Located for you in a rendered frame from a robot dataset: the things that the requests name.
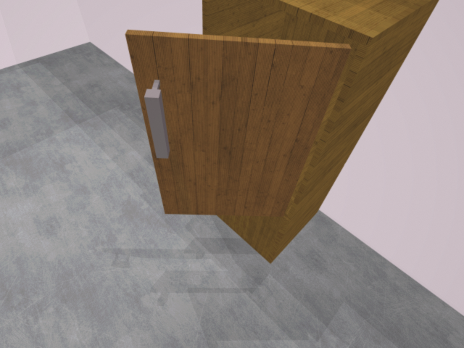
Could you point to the handle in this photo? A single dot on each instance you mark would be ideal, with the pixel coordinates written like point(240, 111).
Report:
point(156, 115)

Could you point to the cupboard door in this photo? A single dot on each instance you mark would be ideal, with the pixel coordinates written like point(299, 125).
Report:
point(241, 115)

